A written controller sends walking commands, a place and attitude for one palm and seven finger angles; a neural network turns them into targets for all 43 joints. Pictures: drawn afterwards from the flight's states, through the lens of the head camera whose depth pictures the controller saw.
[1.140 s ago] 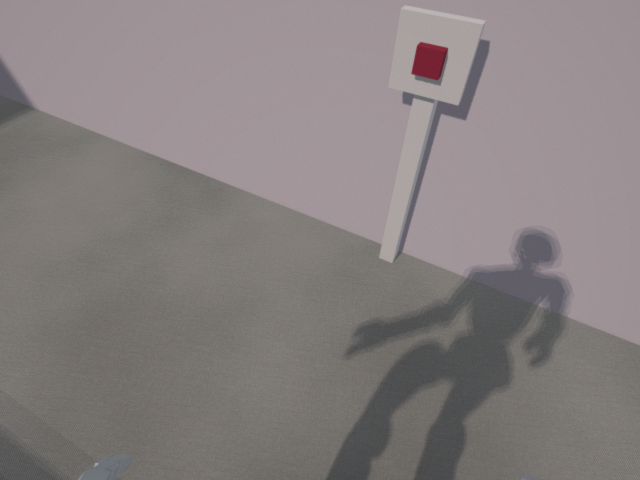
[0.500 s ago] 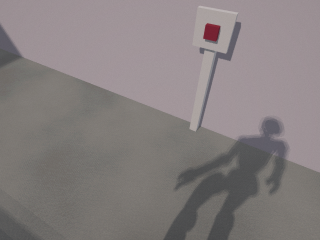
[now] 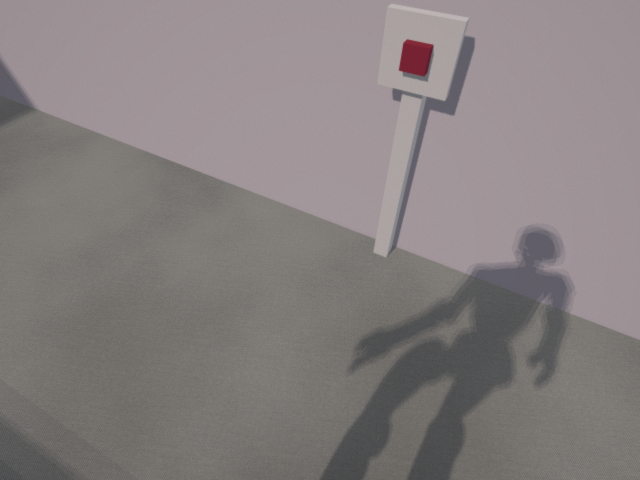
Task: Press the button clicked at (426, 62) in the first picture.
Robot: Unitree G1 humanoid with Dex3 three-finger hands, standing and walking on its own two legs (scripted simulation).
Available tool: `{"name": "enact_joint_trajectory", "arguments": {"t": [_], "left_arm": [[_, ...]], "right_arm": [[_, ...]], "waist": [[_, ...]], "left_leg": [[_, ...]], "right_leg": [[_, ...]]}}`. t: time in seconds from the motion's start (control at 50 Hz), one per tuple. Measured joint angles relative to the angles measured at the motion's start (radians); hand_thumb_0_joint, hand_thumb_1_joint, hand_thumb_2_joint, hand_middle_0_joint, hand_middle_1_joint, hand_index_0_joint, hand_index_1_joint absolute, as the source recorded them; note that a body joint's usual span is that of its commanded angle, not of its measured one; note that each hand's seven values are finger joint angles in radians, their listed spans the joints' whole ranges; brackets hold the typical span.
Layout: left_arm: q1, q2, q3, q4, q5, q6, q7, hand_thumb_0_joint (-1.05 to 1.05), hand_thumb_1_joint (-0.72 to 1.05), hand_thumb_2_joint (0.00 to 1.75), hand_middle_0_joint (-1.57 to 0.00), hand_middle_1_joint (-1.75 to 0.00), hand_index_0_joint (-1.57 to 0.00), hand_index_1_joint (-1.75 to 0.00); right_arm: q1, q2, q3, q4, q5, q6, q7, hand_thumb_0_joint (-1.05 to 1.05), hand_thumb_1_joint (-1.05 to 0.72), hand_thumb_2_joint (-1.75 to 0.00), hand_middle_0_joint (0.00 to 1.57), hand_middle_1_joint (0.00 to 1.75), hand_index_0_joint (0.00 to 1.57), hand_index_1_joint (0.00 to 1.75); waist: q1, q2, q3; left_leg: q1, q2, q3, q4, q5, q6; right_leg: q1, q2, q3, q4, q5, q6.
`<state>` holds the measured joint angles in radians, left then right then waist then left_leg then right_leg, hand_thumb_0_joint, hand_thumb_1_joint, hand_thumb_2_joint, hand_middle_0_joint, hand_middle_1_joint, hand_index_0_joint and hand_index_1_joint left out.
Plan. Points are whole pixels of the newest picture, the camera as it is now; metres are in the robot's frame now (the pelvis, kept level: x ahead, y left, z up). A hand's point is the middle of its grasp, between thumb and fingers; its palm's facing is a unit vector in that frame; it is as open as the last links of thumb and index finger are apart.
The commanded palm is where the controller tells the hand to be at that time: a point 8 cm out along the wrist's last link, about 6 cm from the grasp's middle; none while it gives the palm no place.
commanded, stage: look at it before walking up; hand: left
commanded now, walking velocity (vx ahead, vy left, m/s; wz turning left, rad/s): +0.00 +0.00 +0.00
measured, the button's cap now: (416, 57) +1.08 -0.19 +0.06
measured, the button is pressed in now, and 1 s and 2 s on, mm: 0 0 0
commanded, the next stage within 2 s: walk to a spot facing it in 0.50 s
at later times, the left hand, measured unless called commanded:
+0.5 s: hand out of the picture +0.10 +0.25 -0.15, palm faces -0.03 -0.94 -0.34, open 7.4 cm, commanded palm none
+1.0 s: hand out of the picture +0.06 +0.21 -0.19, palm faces -0.03 -0.99 -0.16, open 7.4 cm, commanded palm none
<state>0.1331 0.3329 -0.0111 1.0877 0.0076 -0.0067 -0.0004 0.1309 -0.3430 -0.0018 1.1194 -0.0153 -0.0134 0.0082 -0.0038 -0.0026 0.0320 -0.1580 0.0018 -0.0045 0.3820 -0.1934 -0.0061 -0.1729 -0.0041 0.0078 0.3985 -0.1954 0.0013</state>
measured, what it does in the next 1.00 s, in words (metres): lifts its right foot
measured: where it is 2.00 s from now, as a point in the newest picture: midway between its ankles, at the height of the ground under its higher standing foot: outside the picture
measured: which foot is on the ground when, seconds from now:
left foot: down 0.00-1.00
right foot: down 0.00-0.92, up 0.94-1.00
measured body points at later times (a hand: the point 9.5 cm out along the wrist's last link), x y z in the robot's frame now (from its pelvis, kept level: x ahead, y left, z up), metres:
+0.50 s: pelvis +0.02 +0.00 +0.00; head +0.02 +0.00 +0.45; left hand +0.10 +0.30 -0.13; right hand +0.10 -0.30 -0.13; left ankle +0.01 +0.12 -0.74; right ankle +0.01 -0.12 -0.74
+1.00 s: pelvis +0.10 +0.02 -0.01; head +0.10 +0.04 +0.44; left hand +0.07 +0.26 -0.18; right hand +0.05 -0.21 -0.16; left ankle +0.01 +0.13 -0.74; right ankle +0.02 -0.10 -0.70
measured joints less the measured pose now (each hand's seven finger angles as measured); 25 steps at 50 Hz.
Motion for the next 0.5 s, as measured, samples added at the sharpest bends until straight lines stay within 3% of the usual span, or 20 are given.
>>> {"name": "enact_joint_trajectory", "arguments": {"t": [0.5], "left_arm": [[-0.011, 0.009, 0.002, 0.001, -0.001, -0.004, 0.003, 0.01, 0.9, 0.9, -0.2, -0.3, -0.2, -0.3]], "right_arm": [[-0.035, 0.0, 0.004, -0.006, 0.003, -0.003, -0.004, 0.0, -0.91, -0.9, 0.21, 0.3, 0.2, 0.3]], "waist": [[0.006, -0.002, 0.003]], "left_leg": [[0.03, 0.0, 0.003, -0.021, -0.014, 0.001]], "right_leg": [[0.029, 0.0, 0.002, -0.02, -0.014, 0.001]]}}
